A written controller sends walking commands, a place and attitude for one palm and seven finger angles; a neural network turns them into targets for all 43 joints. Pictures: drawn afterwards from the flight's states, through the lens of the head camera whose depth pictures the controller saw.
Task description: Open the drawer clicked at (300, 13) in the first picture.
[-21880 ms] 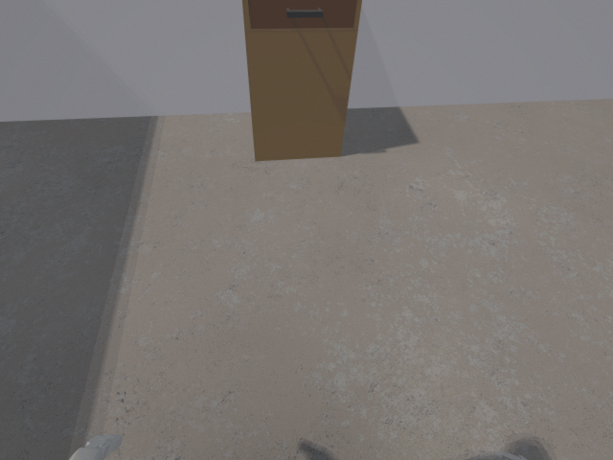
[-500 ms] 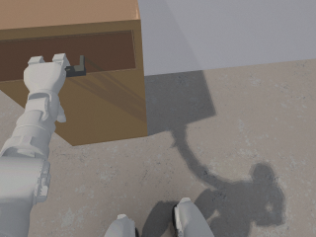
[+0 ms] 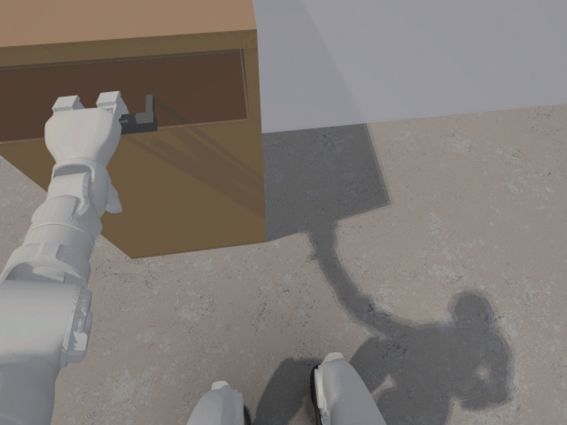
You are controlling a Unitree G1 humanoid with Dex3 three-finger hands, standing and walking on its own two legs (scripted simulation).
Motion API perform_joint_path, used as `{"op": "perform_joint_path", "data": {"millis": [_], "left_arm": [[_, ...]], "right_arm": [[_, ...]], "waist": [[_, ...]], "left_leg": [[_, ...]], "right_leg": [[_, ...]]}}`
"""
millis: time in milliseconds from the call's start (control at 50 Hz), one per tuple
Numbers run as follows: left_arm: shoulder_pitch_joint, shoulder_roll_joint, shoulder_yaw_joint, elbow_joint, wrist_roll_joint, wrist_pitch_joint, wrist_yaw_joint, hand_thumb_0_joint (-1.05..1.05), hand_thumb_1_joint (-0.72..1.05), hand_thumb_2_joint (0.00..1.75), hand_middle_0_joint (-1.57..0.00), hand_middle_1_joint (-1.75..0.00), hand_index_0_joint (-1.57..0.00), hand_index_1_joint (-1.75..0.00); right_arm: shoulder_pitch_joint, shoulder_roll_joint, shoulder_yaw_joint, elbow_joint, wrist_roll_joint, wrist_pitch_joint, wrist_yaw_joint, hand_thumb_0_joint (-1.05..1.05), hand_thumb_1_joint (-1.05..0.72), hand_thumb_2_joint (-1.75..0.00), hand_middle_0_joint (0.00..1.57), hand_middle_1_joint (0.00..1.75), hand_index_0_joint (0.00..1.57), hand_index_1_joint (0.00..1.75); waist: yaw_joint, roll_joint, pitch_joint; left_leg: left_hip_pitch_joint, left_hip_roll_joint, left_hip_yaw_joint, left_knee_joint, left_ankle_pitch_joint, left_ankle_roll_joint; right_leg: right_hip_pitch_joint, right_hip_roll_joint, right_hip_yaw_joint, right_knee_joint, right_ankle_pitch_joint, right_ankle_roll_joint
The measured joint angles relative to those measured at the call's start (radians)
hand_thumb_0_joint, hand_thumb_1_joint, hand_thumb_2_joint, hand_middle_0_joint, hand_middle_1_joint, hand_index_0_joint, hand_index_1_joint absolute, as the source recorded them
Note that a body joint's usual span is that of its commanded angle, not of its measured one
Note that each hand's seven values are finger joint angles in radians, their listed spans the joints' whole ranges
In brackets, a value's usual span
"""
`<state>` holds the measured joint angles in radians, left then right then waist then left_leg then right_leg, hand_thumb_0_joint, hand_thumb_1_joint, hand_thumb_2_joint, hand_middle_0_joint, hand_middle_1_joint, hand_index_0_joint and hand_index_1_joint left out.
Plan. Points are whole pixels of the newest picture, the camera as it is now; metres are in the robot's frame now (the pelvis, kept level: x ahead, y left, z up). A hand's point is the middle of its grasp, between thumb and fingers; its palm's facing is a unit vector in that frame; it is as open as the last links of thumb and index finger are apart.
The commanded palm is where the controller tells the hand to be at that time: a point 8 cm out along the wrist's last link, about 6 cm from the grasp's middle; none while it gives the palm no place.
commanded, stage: close the thumb around the handle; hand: left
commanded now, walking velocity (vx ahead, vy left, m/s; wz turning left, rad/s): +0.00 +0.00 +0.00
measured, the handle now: (108, 115) +0.57 +0.22 +0.03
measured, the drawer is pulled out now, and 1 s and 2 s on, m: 0.00 0.02 0.15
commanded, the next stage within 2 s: pull the drawer open in 0.58 s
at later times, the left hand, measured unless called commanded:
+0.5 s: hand (102, 155) +0.51 +0.23 +0.01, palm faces -0.03 +0.00 -1.00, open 5.7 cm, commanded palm +0.48 +0.24 +0.05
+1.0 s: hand (102, 166) +0.49 +0.23 +0.00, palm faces -0.04 -0.03 -1.00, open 5.6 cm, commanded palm +0.45 +0.23 +0.05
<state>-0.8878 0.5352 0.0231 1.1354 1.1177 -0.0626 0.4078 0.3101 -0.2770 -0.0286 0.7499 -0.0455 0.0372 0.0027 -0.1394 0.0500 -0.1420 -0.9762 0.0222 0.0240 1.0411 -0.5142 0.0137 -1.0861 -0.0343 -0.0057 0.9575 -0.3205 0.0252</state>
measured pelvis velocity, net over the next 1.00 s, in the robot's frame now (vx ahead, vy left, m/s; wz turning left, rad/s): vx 0.03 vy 0.00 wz -0.03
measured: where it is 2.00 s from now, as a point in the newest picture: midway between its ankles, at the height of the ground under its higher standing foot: outside the picture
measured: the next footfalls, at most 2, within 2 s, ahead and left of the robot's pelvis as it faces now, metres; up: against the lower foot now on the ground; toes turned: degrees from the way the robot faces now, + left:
none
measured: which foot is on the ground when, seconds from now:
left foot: down 0.00-1.00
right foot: down 0.00-1.00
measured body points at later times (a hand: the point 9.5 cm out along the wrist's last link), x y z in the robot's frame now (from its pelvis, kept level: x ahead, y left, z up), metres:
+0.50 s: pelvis +0.01 +0.00 +0.00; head +0.16 -0.01 +0.43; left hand +0.50 +0.23 +0.06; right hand +0.03 -0.28 -0.13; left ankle -0.02 +0.11 -0.66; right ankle +0.06 -0.14 -0.66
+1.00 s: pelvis +0.03 +0.00 +0.01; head +0.15 -0.01 +0.45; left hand +0.49 +0.23 +0.06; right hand +0.04 -0.27 -0.12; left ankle -0.02 +0.11 -0.66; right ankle +0.06 -0.14 -0.66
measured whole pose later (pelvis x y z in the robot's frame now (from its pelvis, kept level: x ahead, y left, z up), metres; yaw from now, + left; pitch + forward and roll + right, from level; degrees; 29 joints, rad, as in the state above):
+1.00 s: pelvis +0.03 +0.00 +0.01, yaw -2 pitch +24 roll -1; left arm -0.66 0.48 0.04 0.93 1.09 -0.07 0.41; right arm 0.32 -0.27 -0.06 0.74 -0.04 0.07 0.01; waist -0.09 0.05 -0.16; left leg -0.85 0.03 0.05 0.96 -0.53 0.02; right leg -0.98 -0.02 0.02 0.89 -0.33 0.03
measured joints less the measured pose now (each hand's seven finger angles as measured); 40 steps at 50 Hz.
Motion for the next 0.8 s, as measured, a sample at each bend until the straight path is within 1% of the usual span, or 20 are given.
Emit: {"op": "perform_joint_path", "data": {"millis": [60, 140, 280, 400, 500, 540, 620, 720, 800], "left_arm": [[0.002, 0.004, 0.003, 0.002, -0.003, -0.002, -0.017, 0.00, -0.36, 0.36, -0.31, -1.23, -0.33, -1.22], [0.010, 0.012, 0.005, -0.006, -0.001, -0.018, -0.033, 0.00, -0.20, 0.43, -0.33, -1.24, -0.34, -1.23], [0.046, 0.015, 0.018, -0.047, -0.003, -0.054, -0.027, 0.00, 0.15, 0.58, -0.34, -1.27, -0.36, -1.27], [0.048, 0.001, 0.011, -0.051, 0.002, -0.045, 0.007, 0.00, 0.47, 0.72, -0.35, -1.30, -0.38, -1.31], [0.041, -0.011, 0.001, -0.044, 0.003, -0.019, 0.013, 0.00, 0.70, 0.82, -0.37, -1.32, -0.39, -1.33], [0.042, -0.013, 0.000, -0.041, 0.002, -0.012, 0.007, 0.00, 0.73, 0.83, -0.37, -1.33, -0.39, -1.34], [0.046, -0.011, -0.004, -0.038, -0.006, -0.007, -0.004, 0.00, 0.73, 0.81, -0.36, -1.33, -0.39, -1.34], [0.044, -0.012, -0.006, -0.036, -0.005, -0.009, -0.013, 0.01, 0.73, 0.80, -0.36, -1.34, -0.39, -1.35], [0.065, -0.012, 0.004, -0.062, -0.007, -0.012, -0.017, 0.01, 0.74, 0.80, -0.35, -1.34, -0.38, -1.35]], "right_arm": [[0.000, 0.002, 0.005, -0.005, 0.000, 0.002, -0.003, 0.00, -0.91, -0.89, 0.20, 0.30, 0.21, 0.30], [0.005, 0.001, 0.005, -0.011, 0.000, 0.002, -0.008, 0.00, -0.91, -0.89, 0.20, 0.30, 0.21, 0.30], [0.008, -0.002, -0.007, -0.010, -0.005, 0.004, -0.007, 0.00, -0.91, -0.89, 0.20, 0.30, 0.21, 0.30], [0.000, -0.003, -0.012, -0.002, -0.004, 0.006, -0.001, 0.00, -0.91, -0.89, 0.20, 0.30, 0.21, 0.30], [-0.009, -0.002, -0.013, -0.002, -0.003, 0.009, 0.002, 0.00, -0.91, -0.89, 0.20, 0.30, 0.21, 0.30], [-0.012, -0.001, -0.012, -0.003, -0.003, 0.012, 0.002, 0.00, -0.91, -0.89, 0.20, 0.30, 0.21, 0.30], [-0.013, 0.001, -0.009, -0.007, -0.001, 0.014, 0.000, 0.00, -0.91, -0.89, 0.20, 0.30, 0.21, 0.30], [-0.006, 0.002, -0.008, -0.009, -0.001, 0.013, -0.003, 0.00, -0.91, -0.89, 0.20, 0.30, 0.21, 0.30], [-0.001, 0.003, -0.014, -0.010, -0.003, 0.014, -0.001, 0.00, -0.91, -0.89, 0.20, 0.30, 0.21, 0.30]], "waist": [[-0.002, -0.002, 0.001], [-0.001, -0.002, 0.000], [0.011, -0.003, -0.008], [0.018, -0.003, -0.008], [0.020, -0.001, -0.006], [0.019, -0.001, -0.006], [0.017, -0.001, -0.005], [0.017, -0.003, -0.006], [0.020, -0.003, -0.009]], "left_leg": [[0.013, 0.001, 0.001, -0.011, 0.002, 0.000], [0.018, 0.002, 0.001, -0.014, 0.000, -0.002], [0.016, 0.005, 0.003, -0.008, -0.009, -0.003], [0.017, 0.004, 0.000, -0.007, -0.013, -0.003], [0.025, 0.003, -0.002, -0.016, -0.011, -0.004], [0.031, 0.003, -0.001, -0.021, -0.009, -0.003], [0.043, 0.004, 0.001, -0.031, -0.007, -0.003], [0.046, 0.003, 0.000, -0.033, -0.007, -0.003], [0.048, 0.006, 0.005, -0.033, -0.010, -0.003]], "right_leg": [[0.011, 0.001, 0.001, -0.009, 0.001, -0.001], [0.015, 0.003, 0.000, -0.010, -0.001, -0.002], [0.010, 0.006, 0.003, -0.001, -0.010, -0.002], [0.012, 0.005, 0.000, 0.000, -0.016, -0.002], [0.021, 0.003, -0.002, -0.007, -0.015, -0.002], [0.026, 0.004, -0.001, -0.013, -0.014, -0.002], [0.037, 0.005, 0.001, -0.021, -0.012, -0.001], [0.040, 0.004, 0.000, -0.021, -0.013, -0.001], [0.040, 0.008, 0.005, -0.021, -0.014, -0.002]]}}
